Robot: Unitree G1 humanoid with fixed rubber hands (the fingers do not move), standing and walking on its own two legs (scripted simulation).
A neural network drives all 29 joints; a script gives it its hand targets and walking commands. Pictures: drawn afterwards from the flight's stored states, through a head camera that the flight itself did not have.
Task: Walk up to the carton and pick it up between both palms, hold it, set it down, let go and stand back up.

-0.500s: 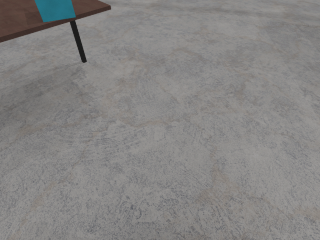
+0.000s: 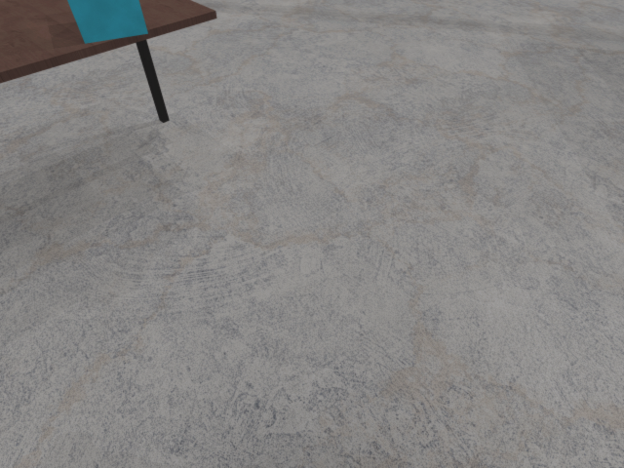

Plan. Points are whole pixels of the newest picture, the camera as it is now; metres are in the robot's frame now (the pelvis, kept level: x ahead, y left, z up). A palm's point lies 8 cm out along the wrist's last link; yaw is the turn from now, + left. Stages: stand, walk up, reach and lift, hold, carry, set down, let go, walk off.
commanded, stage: stand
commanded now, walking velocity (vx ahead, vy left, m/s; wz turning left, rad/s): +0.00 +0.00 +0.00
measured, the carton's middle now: out of the picture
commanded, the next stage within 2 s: walk up in 0.14 s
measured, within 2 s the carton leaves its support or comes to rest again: neither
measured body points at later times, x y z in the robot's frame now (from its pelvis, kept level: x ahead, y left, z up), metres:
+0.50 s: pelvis +0.01 +0.02 +0.00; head +0.01 +0.03 +0.45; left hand +0.08 +0.28 -0.14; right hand +0.12 -0.25 -0.12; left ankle +0.03 +0.14 -0.70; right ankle +0.04 -0.12 -0.73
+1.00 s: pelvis +0.15 +0.03 -0.01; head +0.14 +0.05 +0.43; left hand +0.18 +0.34 -0.13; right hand +0.26 -0.26 -0.13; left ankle +0.06 +0.16 -0.68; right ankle +0.22 -0.05 -0.73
